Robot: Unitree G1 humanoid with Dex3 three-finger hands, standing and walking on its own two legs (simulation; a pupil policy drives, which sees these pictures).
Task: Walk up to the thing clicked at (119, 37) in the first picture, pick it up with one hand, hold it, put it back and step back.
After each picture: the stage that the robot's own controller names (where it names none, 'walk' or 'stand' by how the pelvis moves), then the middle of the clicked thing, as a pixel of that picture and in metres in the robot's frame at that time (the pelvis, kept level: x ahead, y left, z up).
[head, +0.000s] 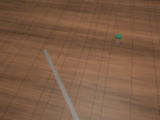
stand; (117, 39) +1.38 -0.40 -0.72
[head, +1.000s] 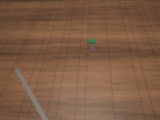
walk; (92, 44) +1.29 +0.00 -0.70
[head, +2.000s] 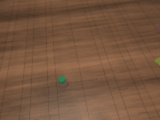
walk; (62, 82) +0.76 +0.24 -0.71
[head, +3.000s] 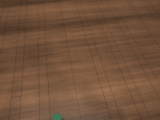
walk; out of the picture +0.43 +0.18 -0.70
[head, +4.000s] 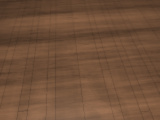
stand; out of the picture +0.33 +0.16 -0.72
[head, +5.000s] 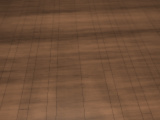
stand; out of the picture +0.33 +0.16 -0.72
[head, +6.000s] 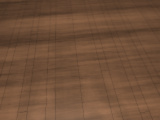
stand; out of the picture +0.33 +0.17 -0.72
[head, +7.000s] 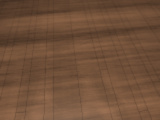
stand; out of the picture +0.32 +0.18 -0.73
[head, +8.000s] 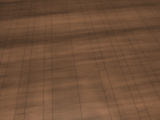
stand; out of the picture +0.31 +0.18 -0.73
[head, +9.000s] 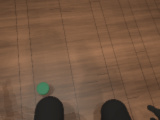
go down; (44, 90) +0.36 +0.20 -0.47
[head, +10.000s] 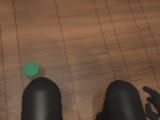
go down; (32, 71) +0.39 +0.23 -0.32
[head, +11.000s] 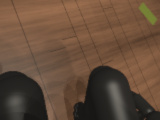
close in; out of the picture +0.36 +0.26 -0.23
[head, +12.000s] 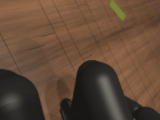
close; out of the picture +0.36 +0.27 -0.21
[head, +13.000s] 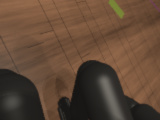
lift; out of the picture +0.35 +0.28 -0.22
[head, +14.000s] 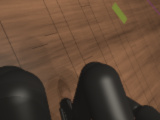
lift; out of the picture +0.34 +0.26 -0.21
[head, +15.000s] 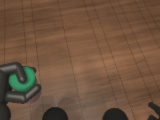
lift; (26, 86) +0.31 +0.19 +0.00
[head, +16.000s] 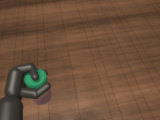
hold; (39, 87) +0.33 +0.16 +0.02
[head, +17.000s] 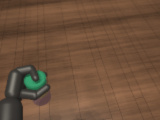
hold; (38, 88) +0.32 +0.17 +0.01
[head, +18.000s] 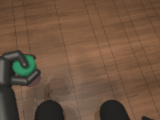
crouch; (28, 72) +0.37 +0.19 -0.08
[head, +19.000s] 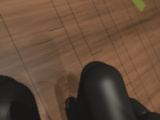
lower; out of the picture +0.37 +0.27 -0.22
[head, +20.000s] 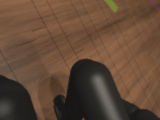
lower; out of the picture +0.39 +0.30 -0.22
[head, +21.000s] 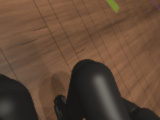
lower; out of the picture +0.39 +0.30 -0.22
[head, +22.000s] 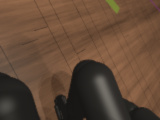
lower; out of the picture +0.38 +0.30 -0.22
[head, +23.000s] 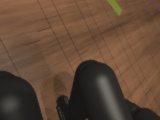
loosen; out of the picture +0.37 +0.28 -0.22
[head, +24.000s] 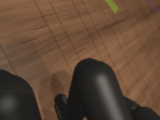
withdraw; out of the picture +0.37 +0.28 -0.22
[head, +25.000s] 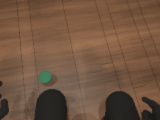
walk; (46, 79) +0.40 +0.21 -0.43
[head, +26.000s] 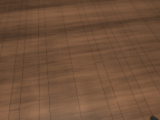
stand; out of the picture +0.34 +0.17 -0.66
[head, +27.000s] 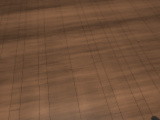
stand; out of the picture +0.35 +0.19 -0.67
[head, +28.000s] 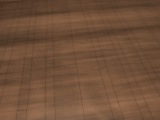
stand; out of the picture +0.36 +0.16 -0.72
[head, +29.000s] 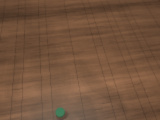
walk; (60, 113) +0.39 +0.14 -0.70
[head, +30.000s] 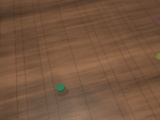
walk; (61, 90) +0.61 +0.20 -0.69
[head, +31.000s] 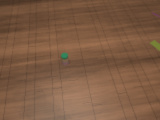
stand; (64, 59) +0.97 +0.19 -0.70
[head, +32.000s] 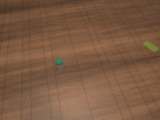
stand; (59, 64) +0.95 +0.22 -0.71
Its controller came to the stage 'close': yes
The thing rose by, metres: 0.71
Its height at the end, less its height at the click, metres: +0.00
